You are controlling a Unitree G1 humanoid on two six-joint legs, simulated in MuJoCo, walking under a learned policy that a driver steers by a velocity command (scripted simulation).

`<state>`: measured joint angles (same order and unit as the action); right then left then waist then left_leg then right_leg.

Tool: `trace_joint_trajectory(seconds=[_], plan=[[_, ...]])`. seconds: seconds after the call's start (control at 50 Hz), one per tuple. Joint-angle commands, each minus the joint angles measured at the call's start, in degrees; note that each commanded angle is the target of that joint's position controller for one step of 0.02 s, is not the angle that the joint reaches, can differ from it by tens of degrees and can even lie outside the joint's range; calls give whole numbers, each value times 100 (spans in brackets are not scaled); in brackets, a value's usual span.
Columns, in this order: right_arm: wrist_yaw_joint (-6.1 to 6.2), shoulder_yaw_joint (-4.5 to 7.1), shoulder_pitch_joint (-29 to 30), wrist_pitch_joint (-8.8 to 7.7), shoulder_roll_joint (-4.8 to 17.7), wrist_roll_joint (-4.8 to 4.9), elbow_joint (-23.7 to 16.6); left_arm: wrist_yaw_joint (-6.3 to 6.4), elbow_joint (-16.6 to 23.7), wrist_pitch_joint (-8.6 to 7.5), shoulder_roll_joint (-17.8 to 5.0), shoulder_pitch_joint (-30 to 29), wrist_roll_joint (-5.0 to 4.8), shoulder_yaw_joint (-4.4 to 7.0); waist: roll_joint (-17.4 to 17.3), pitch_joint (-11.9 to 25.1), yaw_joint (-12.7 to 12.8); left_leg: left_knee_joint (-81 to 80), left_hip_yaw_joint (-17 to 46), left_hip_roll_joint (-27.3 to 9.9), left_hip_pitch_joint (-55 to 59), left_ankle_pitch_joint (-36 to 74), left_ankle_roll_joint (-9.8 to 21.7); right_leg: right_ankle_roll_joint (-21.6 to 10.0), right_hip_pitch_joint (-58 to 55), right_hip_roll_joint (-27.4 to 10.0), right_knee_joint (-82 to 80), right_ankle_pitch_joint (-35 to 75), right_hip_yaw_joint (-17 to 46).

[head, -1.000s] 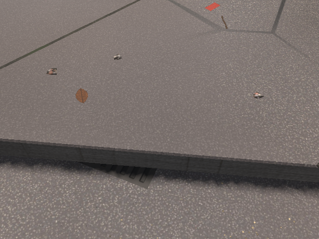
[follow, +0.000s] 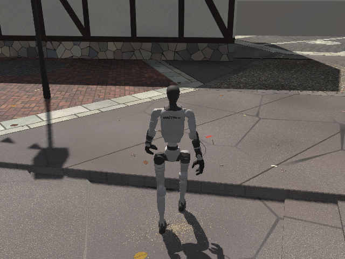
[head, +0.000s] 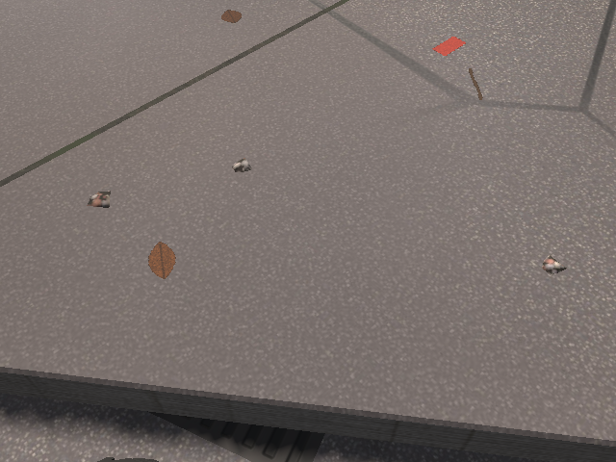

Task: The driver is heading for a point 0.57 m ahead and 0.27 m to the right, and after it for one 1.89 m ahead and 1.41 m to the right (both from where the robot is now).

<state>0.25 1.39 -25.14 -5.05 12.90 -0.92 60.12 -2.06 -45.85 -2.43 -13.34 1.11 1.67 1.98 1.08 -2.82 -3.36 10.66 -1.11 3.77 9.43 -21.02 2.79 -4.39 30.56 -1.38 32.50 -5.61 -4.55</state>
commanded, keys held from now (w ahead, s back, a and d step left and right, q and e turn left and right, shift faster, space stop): w+e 1.00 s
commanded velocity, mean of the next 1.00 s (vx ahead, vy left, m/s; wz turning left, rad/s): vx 0.50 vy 0.00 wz -0.48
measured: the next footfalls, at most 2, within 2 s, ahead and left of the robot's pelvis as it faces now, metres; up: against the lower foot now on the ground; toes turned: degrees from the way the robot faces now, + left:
right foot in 0.02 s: +0.19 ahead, -0.09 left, +0.00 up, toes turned -4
left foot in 0.56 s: +0.42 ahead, +0.06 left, +0.00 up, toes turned -17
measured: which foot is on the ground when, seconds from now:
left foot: down 0.00-0.04, up 0.06-0.54, down 0.56-1.00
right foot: up 0.00-0.00, down 0.02-0.54, up 0.56-1.00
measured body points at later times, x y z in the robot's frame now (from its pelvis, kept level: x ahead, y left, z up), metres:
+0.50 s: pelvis +0.25 -0.02 +0.01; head +0.28 -0.02 +0.46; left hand +0.28 +0.25 -0.13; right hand +0.41 -0.27 -0.09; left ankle +0.38 +0.08 -0.69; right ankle +0.15 -0.08 -0.73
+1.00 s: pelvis +0.48 -0.09 +0.02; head +0.55 -0.10 +0.47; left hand +0.82 -0.12 -0.02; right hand +0.27 -0.22 -0.10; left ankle +0.39 +0.07 -0.72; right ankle +0.57 -0.21 -0.58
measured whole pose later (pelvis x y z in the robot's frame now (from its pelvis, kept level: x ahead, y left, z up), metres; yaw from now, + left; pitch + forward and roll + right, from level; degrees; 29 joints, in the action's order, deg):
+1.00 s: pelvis +0.48 -0.09 +0.02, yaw -31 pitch +6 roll -2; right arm 2.4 0.1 -30.9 -3.5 8.7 -0.6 58.3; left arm -1.3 -26.1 1.9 -6.5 -6.9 1.6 -2.5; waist 1.0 -1.4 -3.2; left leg 6.6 -13.6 -3.0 5.0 -14.0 0.3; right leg -7.8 57.5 0.9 74.1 -28.9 -10.8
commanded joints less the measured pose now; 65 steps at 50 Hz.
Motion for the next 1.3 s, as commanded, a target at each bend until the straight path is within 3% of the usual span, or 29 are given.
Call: trace_joint_trajectory(seconds=[0.02,0.04,0.06,0.08,0.14,0.24,0.42,0.48,0.52,0.54,0.56,0.58,0.6,0.62,0.64,0.7,0.74,0.88,0.94,0.96,0.98,1.02,1.04,1.06,1.08,1.12,1.14,1.2,1.3], plan=[[73,179,284,-20,996,-37,-229,157,-334,-129,-723,1718,46,249,-385,789,1071,2438,-52,-1266,-724,5870,427,-387,-2303,440,-496,-108,-184],[77,106,154,-24,798,-29,-337,218,-527,-158,-1118,2618,161,354,48,1386,1318,4037,-247,-1041,-1775,4063,339,-653,-3637,-585,-543,-637,980],[-11,16,-547,-40,215,111,-396,198,-599,-140,-1717,2799,181,496,1562,1858,877,6152,-360,127,-3851,-314,89,-1565,-4899,-2080,-1215,-912,4102],[-13,135,-150,-52,741,-81,-372,118,-532,-79,-1435,2231,-100,457,734,1577,775,6522,425,-145,-4362,-544,208,-1502,-4481,-1839,-1724,-1412,4570],[-77,116,811,-115,644,-115,-657,105,-420,-115,-729,1319,-118,275,-37,154,378,5731,415,-794,-4241,552,148,-1138,-2586,-1204,-2029,-183,2736],[-103,62,1030,156,431,-207,-880,155,-573,-206,-862,1580,-154,302,91,254,141,4775,188,-810,-3785,687,-318,-1116,-1804,-711,-2146,1004,1862],[-13,-7,2688,181,449,-80,-1640,235,-579,-85,-841,2338,4,366,340,186,744,3370,167,-636,-4444,1263,-552,-1018,-2568,-758,-1751,687,2509],[28,-56,2502,90,344,-65,-1823,315,-406,-41,-861,2192,48,388,312,352,526,3263,121,-441,-4213,563,-312,-1037,-2930,-842,-1021,2640,2611],[77,19,1490,14,480,-67,-1601,283,-226,-60,-1005,1594,-46,440,234,660,-81,2066,29,-77,-2459,872,-190,-651,-2397,-314,21,3996,2290],[132,118,609,-42,667,-87,-1389,230,-130,-109,-1009,1283,-170,462,8,994,-581,1184,58,-211,-1189,1716,-128,-429,-1872,54,1114,3628,2087],[240,273,-83,-68,1224,-197,-1309,196,84,-207,-461,1195,-273,325,-665,1356,-733,761,1341,-1622,67,1556,104,-143,-686,498,2746,1195,1592],[248,321,169,16,1605,-245,-1384,251,210,-186,136,2123,-246,179,-1383,1407,187,771,3353,-3074,545,3501,444,-40,656,989,3783,-2503,1170],[201,376,573,117,1400,-198,-1452,306,95,-27,-242,2395,-89,235,-828,1360,341,694,4055,-3201,-50,1467,998,-10,1014,540,4746,-2323,1018],[142,229,1023,147,715,-132,-1596,277,119,67,-432,1962,75,266,-199,605,301,389,3349,-2758,-713,-205,1014,21,1401,294,5314,-1954,843],[89,139,1163,129,416,-117,-1564,206,273,106,-341,1512,140,270,-336,83,269,233,2592,-2358,-1185,-747,883,-1,1806,191,5876,-1785,680],[58,33,394,1,110,-130,-1046,72,846,213,191,803,46,71,-723,-203,299,262,1336,-1912,-1662,129,567,-95,2996,111,7450,-1619,755],[-24,50,-47,-88,200,-171,-810,207,1278,274,535,290,3,-91,-649,-29,297,221,1096,-2091,-1632,536,624,-192,3932,323,8859,-1891,738],[50,-36,-554,-132,234,-29,-201,299,2525,360,592,-1170,89,-361,-525,-290,505,-567,-255,-1545,-1693,1695,307,-174,4376,58,7038,-2129,120],[262,-7,-495,50,407,99,-456,47,2455,397,655,-1089,-47,-454,-173,428,300,-1086,-915,-1448,-1611,4606,601,-197,1752,115,4263,-1929,-930],[302,53,-577,55,731,102,-555,38,2364,406,573,-926,-14,-403,-354,764,385,-462,-1050,-1728,-1107,7756,566,-290,1160,456,4064,-2197,-1214],[341,173,-580,86,1122,62,-648,53,2185,444,414,-442,-34,-316,-751,1218,622,449,-1121,-1934,-409,9902,496,-382,914,727,3764,-2489,-1293],[216,395,-184,138,1597,102,-976,38,1800,393,-113,1252,-66,-116,-1512,2383,1317,3044,-1112,-2187,100,10889,394,-836,-643,1028,2550,-2441,-478],[103,392,-113,18,1411,167,-1345,86,1688,314,-522,1646,-39,74,-1127,2735,1477,4870,-1049,-1951,-1512,8760,172,-1186,-2204,517,1630,-2888,1241],[-181,295,396,-116,718,45,-2007,107,1642,292,-1281,1235,-172,356,1072,2604,1174,7903,-722,-130,-4434,898,-301,-1970,-3304,-948,-521,-2694,5124],[-304,358,644,-238,734,-195,-2275,188,1663,333,-1255,1185,-129,458,255,2713,1067,9446,783,-165,-5361,899,-147,-1905,-3607,-1219,-1196,-1653,6385],[-133,155,842,-205,168,-84,-2519,246,1007,139,-884,1271,-59,361,-703,956,543,9621,594,-475,-6014,808,-85,-1528,-2385,-969,-920,-367,4803],[-34,59,980,-120,-13,-125,-2675,280,748,21,-697,1359,-1,328,-648,470,357,9523,577,-528,-6180,405,-58,-1407,-1873,-620,-669,124,4021],[65,-61,715,282,86,-228,-2788,242,558,-151,-434,1074,-92,244,-441,199,-228,8225,588,-779,-5760,355,-114,-1049,-966,-43,-917,1040,2368],[-40,-77,1828,398,267,-266,-3058,310,370,-367,-762,2008,-158,274,-165,525,359,5700,24,-808,-5481,1218,-338,-637,-1657,-23,-1604,2994,2241]])
Velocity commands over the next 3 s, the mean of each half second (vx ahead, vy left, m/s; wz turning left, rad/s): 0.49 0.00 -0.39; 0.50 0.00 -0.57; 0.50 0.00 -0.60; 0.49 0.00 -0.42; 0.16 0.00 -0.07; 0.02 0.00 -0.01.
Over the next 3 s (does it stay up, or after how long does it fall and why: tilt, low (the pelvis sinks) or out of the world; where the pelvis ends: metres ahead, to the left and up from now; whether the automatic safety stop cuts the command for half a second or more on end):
stays up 0.96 -0.60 0.15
